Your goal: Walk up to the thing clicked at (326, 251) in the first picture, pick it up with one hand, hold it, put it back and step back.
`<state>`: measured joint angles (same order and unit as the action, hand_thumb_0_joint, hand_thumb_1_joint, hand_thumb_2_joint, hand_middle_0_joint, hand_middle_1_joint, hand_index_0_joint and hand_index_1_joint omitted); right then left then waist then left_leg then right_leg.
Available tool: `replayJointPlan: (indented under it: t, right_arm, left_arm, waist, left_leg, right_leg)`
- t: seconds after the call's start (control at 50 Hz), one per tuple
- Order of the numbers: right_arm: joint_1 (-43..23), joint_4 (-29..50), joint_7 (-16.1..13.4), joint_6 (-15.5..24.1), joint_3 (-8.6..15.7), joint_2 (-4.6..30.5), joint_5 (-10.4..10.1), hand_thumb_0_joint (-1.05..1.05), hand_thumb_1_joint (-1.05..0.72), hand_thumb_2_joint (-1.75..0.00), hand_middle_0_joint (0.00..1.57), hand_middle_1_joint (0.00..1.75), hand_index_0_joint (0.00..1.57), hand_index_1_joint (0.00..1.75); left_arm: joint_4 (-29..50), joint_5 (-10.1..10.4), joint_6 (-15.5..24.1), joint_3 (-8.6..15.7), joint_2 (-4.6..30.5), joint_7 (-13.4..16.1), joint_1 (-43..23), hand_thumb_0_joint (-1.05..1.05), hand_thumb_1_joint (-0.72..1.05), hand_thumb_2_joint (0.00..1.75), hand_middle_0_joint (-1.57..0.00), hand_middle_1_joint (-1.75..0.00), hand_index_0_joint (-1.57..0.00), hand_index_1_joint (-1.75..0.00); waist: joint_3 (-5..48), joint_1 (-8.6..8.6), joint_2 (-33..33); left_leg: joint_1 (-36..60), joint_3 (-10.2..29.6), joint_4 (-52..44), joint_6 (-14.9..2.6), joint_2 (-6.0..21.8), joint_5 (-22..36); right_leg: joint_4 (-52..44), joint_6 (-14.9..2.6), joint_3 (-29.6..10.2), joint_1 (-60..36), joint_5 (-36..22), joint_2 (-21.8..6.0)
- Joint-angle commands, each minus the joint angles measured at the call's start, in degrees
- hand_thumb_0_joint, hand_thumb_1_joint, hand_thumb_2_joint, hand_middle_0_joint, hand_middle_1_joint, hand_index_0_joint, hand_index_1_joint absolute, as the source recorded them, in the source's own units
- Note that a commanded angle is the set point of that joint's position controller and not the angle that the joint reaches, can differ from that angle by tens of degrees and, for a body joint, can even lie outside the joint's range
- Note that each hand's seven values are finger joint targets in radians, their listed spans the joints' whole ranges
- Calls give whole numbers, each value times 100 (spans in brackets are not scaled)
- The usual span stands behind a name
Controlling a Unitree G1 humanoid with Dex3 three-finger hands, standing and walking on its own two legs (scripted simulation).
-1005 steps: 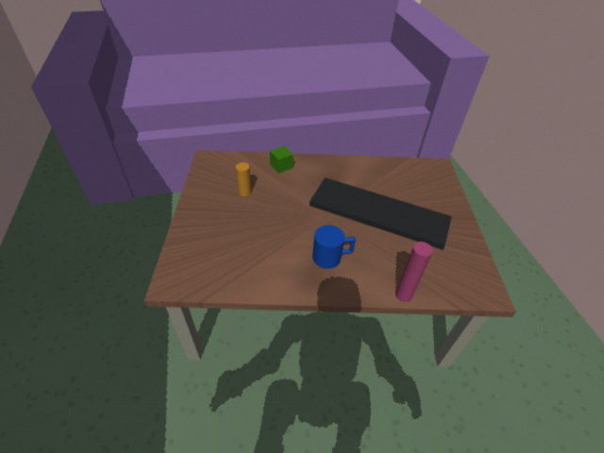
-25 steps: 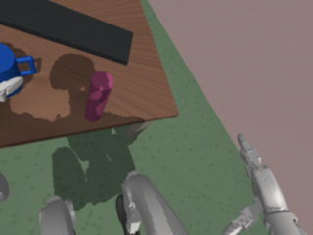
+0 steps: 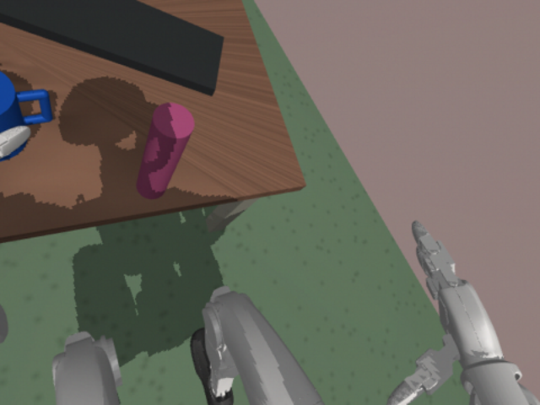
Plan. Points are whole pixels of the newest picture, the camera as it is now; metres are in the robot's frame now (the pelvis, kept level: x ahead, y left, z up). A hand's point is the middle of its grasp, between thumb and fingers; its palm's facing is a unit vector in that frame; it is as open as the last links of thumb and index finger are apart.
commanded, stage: loosen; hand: left
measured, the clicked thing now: out of the picture +0.57 +0.18 -0.08
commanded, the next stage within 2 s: open in 0.06 s
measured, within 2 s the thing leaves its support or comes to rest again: neither
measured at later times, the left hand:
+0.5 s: hand out of the picture +0.57 +0.21 -0.05, palm faces +0.22 -0.97 -0.03, open 14.3 cm
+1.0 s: hand out of the picture +0.58 +0.26 +0.03, palm faces +0.28 -0.96 -0.02, open 17.4 cm
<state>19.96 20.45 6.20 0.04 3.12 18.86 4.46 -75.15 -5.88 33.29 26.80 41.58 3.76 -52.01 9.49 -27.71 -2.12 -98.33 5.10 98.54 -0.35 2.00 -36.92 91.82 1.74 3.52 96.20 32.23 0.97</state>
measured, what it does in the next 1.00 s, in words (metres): stands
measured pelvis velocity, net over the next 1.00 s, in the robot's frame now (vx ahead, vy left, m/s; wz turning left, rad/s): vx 0.00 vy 0.00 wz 0.00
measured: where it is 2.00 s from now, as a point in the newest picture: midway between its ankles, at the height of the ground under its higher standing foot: outside the picture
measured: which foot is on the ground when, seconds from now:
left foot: down 0.00-1.00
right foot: down 0.00-1.00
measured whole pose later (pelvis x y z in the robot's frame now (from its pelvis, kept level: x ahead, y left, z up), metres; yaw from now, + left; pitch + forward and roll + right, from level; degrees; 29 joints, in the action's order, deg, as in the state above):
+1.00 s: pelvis +0.00 +0.00 +0.03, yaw +0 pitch +33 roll -7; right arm 23.9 24.4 5.0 -2.8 4.3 19.4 3.3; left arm -68.7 -5.4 26.4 30.7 47.5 -0.2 -55.3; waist 9.3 -27.4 -3.0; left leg -91.5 5.3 93.4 -0.2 2.6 -35.2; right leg 86.1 1.7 3.7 89.1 30.1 1.6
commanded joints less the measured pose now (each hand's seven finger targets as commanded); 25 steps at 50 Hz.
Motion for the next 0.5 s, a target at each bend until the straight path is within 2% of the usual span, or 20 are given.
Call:
replayJointPlan:
  t: [0.0, 0.04, 0.08, 0.1, 0.14, 0.16, 0.2, 0.22, 0.24, 0.26, 0.3, 0.36, 0.4, 0.48]
  right_arm:
    - [332, 895, -125, 241, 950, 1157, -38, 0, 51, -5, 5, 5, 5, 5]
    - [211, 1022, -131, 270, 1023, 1196, -47, 0, 50, -5, 5, 5, 5, 5]
    - [241, 1001, -145, 288, 1003, 1188, -76, 0, 50, -5, 5, 5, 5, 5]
    - [263, 1042, -152, 307, 1027, 1199, -88, 0, 50, -5, 5, 5, 5, 5]
    - [310, 1040, -158, 313, 982, 1177, -100, 0, 49, -5, 5, 5, 5, 5]
    - [239, 1067, -165, 319, 1022, 1170, -77, 0, 50, -5, 5, 5, 5, 5]
    - [355, 994, -172, 289, 1007, 1173, -85, 0, 50, -5, 5, 5, 5, 5]
    - [395, 1045, -164, 278, 1016, 1189, -82, 0, 50, -5, 5, 5, 5, 5]
    - [416, 1022, -165, 272, 1023, 1187, -92, 0, 50, -5, 5, 5, 5, 5]
    - [440, 1009, -157, 250, 1031, 1161, -73, 0, 50, -5, 5, 5, 5, 5]
    - [439, 1084, -150, 225, 1013, 1173, -98, 0, 51, -5, 5, 5, 5, 5]
    - [372, 1087, -138, 215, 984, 1158, -115, 0, 51, -5, 5, 5, 5, 5]
    - [415, 1069, -123, 214, 935, 1148, -115, 0, 52, -5, 5, 5, 5, 5]
    - [384, 1185, -152, 264, 1027, 1188, -127, 0, 51, -5, 5, 5, 5, 5]
  left_arm:
    - [1437, 100, 620, 70, 1206, 12, -2599, 0, -9, 108, -123, -129, -124, -130]
    - [1606, 184, 631, 136, 1231, -37, -2626, 0, -25, 92, -108, -113, -111, -114]
    - [1644, 290, 641, 167, 1215, -58, -2732, 0, -34, 76, -99, -98, -102, -98]
    - [1684, 309, 641, 231, 1325, -74, -2701, 0, -37, 68, -96, -93, -99, -91]
    - [1530, 291, 622, 204, 1274, -84, -2658, 0, -43, 52, -89, -84, -92, -83]
    - [1586, 268, 629, 196, 1288, -86, -2635, 0, -51, 53, -81, -80, -84, -79]
    - [1472, 217, 622, 175, 1295, -70, -2626, 0, -61, 43, -71, -70, -73, -69]
    - [1422, 206, 609, 126, 1179, -70, -2523, 0, -61, 40, -68, -65, -70, -65]
    - [1306, 151, 570, 123, 1268, -74, -2485, 0, -61, 36, -65, -62, -67, -61]
    - [1118, 80, 527, 44, 1134, -78, -2392, 0, -61, 33, -63, -59, -65, -58]
    - [944, 80, 450, -7, 944, -85, -2309, 0, -61, 27, -56, -51, -58, -50]
    - [910, 107, 384, 38, 1010, -97, -2352, 0, -61, 26, -51, -47, -53, -47]
    - [905, 142, 380, 25, 936, -111, -2411, 0, -61, 23, -47, -44, -49, -42]
    - [1076, 139, 448, 79, 1065, -101, -2566, 0, -61, 20, -44, -40, -46, -38]
  waist:
    - [3685, 74, 3148]
    - [3916, 78, 3119]
    - [3866, 78, 3147]
    - [3910, 95, 3101]
    - [3772, 86, 2908]
    - [3867, 78, 2929]
    - [3724, 102, 2929]
    - [3704, 49, 2904]
    - [3605, 60, 2902]
    - [3518, 24, 2842]
    - [3230, -24, 2670]
    - [3102, 44, 2613]
    - [3112, 7, 2567]
    - [3374, 9, 2611]
  left_leg:
    - [3694, 111, -1158, 102, -53, 2507]
    - [3663, 63, -1094, 53, -69, 2420]
    - [3553, 80, -1153, 68, -75, 2263]
    - [3436, 46, -1111, 39, -89, 2164]
    - [3248, 33, -1116, 26, -97, 2070]
    - [3191, 6, -1050, 11, -96, 2057]
    - [3233, 20, -1121, 34, -104, 2069]
    - [3317, 38, -1114, 33, -100, 2185]
    - [3322, 46, -1104, 39, -94, 2221]
    - [3238, 26, -1104, 37, -86, 2156]
    - [3180, 49, -1189, 38, -85, 2052]
    - [3006, 43, -1246, 32, -87, 1728]
    - [3019, 66, -1267, 25, -83, 1696]
    - [3068, 56, -1227, 23, -94, 1611]
  right_leg:
    - [-652, -395, 63, -1650, -1761, 197]
    - [-691, -366, -6, -1838, -1786, 186]
    - [-662, -365, 8, -1851, -1695, 183]
    - [-698, -346, -63, -1990, -1673, 168]
    - [-732, -336, -80, -2032, -1652, 163]
    - [-735, -320, -139, -2118, -1671, 156]
    - [-721, -342, -84, -1964, -1637, 163]
    - [-715, -354, -37, -1887, -1702, 164]
    - [-717, -352, -28, -1839, -1728, 167]
    - [-717, -354, -35, -1815, -1696, 165]
    - [-789, -367, 33, -1665, -1613, 173]
    - [-827, -362, 15, -1647, -1357, 170]
    - [-818, -370, 74, -1591, -1310, 184]
    - [-756, -362, 61, -1652, -1286, 173]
